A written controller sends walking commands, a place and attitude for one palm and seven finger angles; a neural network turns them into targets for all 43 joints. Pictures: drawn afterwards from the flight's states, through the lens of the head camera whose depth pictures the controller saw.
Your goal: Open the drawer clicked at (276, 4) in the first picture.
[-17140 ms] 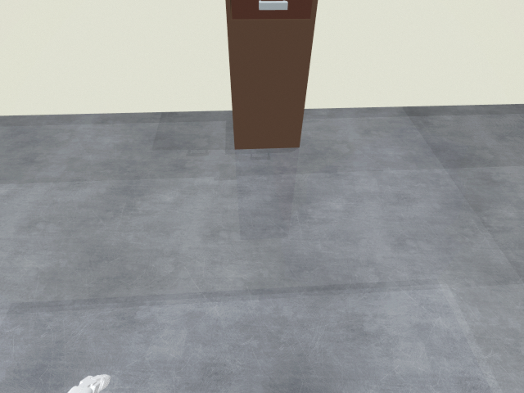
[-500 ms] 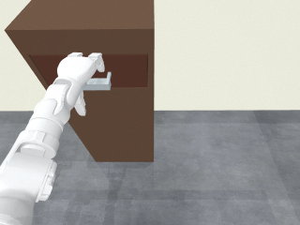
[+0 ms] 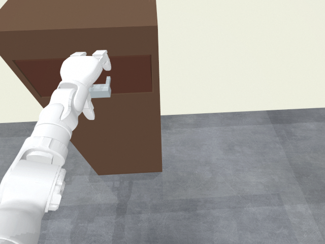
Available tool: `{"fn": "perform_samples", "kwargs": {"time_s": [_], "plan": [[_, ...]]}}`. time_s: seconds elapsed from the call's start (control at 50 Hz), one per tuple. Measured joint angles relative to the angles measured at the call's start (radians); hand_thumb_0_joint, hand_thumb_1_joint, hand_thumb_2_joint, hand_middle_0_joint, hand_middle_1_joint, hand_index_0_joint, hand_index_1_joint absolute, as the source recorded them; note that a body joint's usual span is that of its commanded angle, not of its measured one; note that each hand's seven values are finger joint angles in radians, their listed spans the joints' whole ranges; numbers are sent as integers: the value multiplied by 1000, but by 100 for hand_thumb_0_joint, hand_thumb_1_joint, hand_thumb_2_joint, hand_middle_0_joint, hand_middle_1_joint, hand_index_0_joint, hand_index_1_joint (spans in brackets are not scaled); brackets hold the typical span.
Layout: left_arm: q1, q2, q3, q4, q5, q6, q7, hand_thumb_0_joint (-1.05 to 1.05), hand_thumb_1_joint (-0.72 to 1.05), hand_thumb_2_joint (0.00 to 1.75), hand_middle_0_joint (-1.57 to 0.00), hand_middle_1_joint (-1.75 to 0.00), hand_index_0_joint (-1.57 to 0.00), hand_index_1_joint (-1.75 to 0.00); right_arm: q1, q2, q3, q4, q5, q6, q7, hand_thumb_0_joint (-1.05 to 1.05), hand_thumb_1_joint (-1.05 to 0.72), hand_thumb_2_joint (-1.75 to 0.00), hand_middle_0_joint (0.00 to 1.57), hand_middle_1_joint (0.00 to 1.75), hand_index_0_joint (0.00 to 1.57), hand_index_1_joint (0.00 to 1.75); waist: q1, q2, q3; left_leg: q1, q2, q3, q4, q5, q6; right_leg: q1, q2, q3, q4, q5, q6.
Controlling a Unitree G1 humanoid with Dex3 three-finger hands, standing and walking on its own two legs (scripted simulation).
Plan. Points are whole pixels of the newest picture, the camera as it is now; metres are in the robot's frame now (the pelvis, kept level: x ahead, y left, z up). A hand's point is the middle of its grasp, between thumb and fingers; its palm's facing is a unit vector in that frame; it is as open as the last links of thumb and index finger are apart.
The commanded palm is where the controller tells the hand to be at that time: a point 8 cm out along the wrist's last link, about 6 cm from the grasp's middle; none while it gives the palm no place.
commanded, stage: move the hooked fingers above the handle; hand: left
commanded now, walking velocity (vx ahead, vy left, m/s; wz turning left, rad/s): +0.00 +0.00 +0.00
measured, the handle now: (89, 85) +0.54 +0.19 +0.06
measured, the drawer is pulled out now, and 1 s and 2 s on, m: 0.00 0.00 0.00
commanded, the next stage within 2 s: lift the fingers back up to retry in 0.22 s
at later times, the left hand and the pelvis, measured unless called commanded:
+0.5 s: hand (99, 84) +0.49 +0.14 +0.11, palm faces +0.02 -0.10 -0.99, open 13.8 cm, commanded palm +0.47 +0.18 +0.17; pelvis -0.01 +0.00 +0.00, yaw +1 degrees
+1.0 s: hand (84, 91) +0.47 +0.18 +0.10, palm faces -0.13 +0.00 -0.99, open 13.8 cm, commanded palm +0.47 +0.19 +0.17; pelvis -0.01 -0.02 +0.00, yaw +1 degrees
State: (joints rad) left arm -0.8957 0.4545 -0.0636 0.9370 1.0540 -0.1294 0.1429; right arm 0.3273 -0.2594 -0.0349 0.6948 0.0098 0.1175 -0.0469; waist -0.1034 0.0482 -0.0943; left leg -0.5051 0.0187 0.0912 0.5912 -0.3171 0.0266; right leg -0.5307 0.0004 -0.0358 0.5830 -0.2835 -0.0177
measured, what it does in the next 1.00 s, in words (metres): stands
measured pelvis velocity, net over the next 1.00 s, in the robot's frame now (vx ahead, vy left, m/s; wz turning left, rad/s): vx -0.01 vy -0.02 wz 0.02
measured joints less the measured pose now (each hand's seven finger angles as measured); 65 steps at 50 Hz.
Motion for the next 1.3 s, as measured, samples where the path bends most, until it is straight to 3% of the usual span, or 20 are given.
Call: {"fn": "perform_samples", "kwargs": {"time_s": [0.12, 0.18, 0.24, 0.32, 0.38, 0.44, 0.48, 0.54, 0.62, 0.7, 0.78, 0.86, 0.96, 1.02, 1.1, 1.2, 1.3], "plan": [[9, 28, 28, 19, 11, 117, 56, 0, -49, 31, -37, -122, -35, -122, -17, 8, 2, 14, 7, 8, 12, 0, -91, -90, 21, 30, 20, 30, 16, 16, 0, 12, 0, 8, -19, 10, 1, 6, 2, 9, -13, 9, 2], [-17, 54, 4, 58, -11, 185, 17, 0, -49, 31, -35, -121, -35, -122, -18, 11, 6, 16, 18, 13, 10, 1, -91, -90, 21, 30, 20, 30, 21, 15, -2, 31, -2, 1, -35, 18, -1, 28, 0, 1, -28, 14, 0], [-44, 62, -67, 76, -39, 218, -60, 0, -49, 31, -34, -121, -34, -121, -14, 8, 4, 14, 26, 15, 5, 1, -91, -89, 21, 30, 21, 30, 28, 9, 0, 49, -5, -16, -46, 24, -2, 55, -2, -15, -44, 16, -1], [-60, 29, -169, 41, -78, 165, -162, 0, -49, 31, -32, -121, -33, -120, -15, -7, 0, 12, 26, 8, -4, 1, -91, -89, 21, 30, 21, 30, 34, -4, 10, 59, -12, -39, -41, 26, -2, 78, -10, -38, -47, 12, -2], [-51, -4, -161, -1, -90, 67, -185, 0, -49, 31, -32, -121, -32, -120, -35, -20, -2, 4, 19, 1, -11, 1, -91, -89, 21, 30, 21, 30, 24, -13, 21, 48, -14, -42, -23, 19, -1, 68, -13, -41, -29, 6, -2], [-29, -24, -111, -44, -73, -16, -131, 0, -49, 31, -32, -121, -32, -120, -48, -25, -8, -16, 9, -11, -13, 0, -91, -90, 21, 30, 21, 30, 13, -17, 22, 25, -11, -29, -3, 11, 0, 38, -11, -28, -6, 1, -1], [-22, -30, -63, -55, -47, -35, -59, 0, -49, 31, -32, -121, -32, -120, -52, -23, -8, -24, 2, -17, -9, 0, -91, -90, 21, 30, 20, 30, 7, -16, 18, 7, -8, -18, 8, 6, 0, 13, -9, -17, 9, -2, -1], [-29, -33, -33, -38, -14, 2, 45, 0, -49, 31, -35, -122, -32, -120, -50, -16, -8, -20, -4, -21, 5, 0, -91, -90, 20, 30, 20, 30, 8, -9, 7, -19, -4, -5, 17, 2, -1, -19, -5, -4, 24, -3, -2], [-40, -64, -43, 13, 21, 132, 117, 0, -49, 31, -40, -126, -33, -121, -49, -3, 2, 10, -2, -5, 28, 0, -91, -90, 20, 30, 20, 30, 19, 10, -7, -23, -1, 5, 8, 7, -3, -31, -1, 6, 20, 2, -2], [-61, -71, -49, 66, 10, 241, 84, 0, -49, 31, -38, -124, -35, -124, -49, 14, 17, 26, 11, 22, 23, 0, -91, -90, 20, 30, 20, 30, 12, 25, -8, 12, 0, 8, -22, 20, -5, -2, 1, 10, -1, 11, -4], [-98, -30, -37, 142, -18, 289, -5, 0, -49, 31, -35, -123, -35, -123, -45, 23, 35, 17, 26, 32, -5, 1, -91, -89, 21, 30, 21, 30, -10, 24, 1, 52, 2, 7, -52, 34, -10, 35, 5, 8, -22, 19, -9], [-107, 31, -51, 157, -25, 240, -98, 0, -49, 31, -33, -122, -34, -122, -26, 12, 37, -3, 33, 18, -29, 1, -90, -89, 21, 30, 21, 30, -18, 13, 14, 63, 6, -3, -59, 40, -16, 50, 10, -2, -32, 23, -16], [-52, 62, -66, 63, -42, 94, -159, 0, -49, 31, -32, -121, -33, -121, 5, -22, 10, -14, 27, -1, -42, 1, -90, -89, 21, 30, 21, 30, -1, -1, 25, 47, 9, -17, -41, 35, -20, 45, 12, -16, -26, 19, -21], [-18, 53, -70, 7, -52, 22, -138, 0, -49, 31, -32, -121, -32, -120, 15, -38, -10, -7, 23, -10, -39, 1, -91, -90, 21, 30, 21, 30, 11, -7, 28, 32, 9, -25, -24, 27, -20, 36, 10, -24, -16, 13, -21], [-5, 32, -60, -30, -37, -7, -52, 0, -49, 31, -32, -121, -32, -120, 10, -46, -27, 7, 14, -23, -22, 1, -91, -90, 20, 30, 20, 30, 16, -14, 22, 2, 7, -31, -2, 19, -19, 10, 7, -29, 2, 4, -20], [-39, 9, -54, 2, -9, 80, 54, 0, -49, 31, -32, -121, -32, -120, -9, -34, -31, 24, 7, -28, 8, 1, -91, -90, 20, 30, 20, 30, 16, -6, 3, -16, 5, -27, 6, 12, -16, -9, 5, -24, 9, 0, -17], [-67, -20, -52, 57, -14, 176, 33, 0, -49, 31, -34, -122, -35, -124, -26, -13, -7, 29, 14, -4, 20, 0, -91, -90, 20, 30, 20, 30, 18, 13, -16, 8, 3, -15, -14, 13, -11, 9, 5, -12, -7, 4, -11]]}}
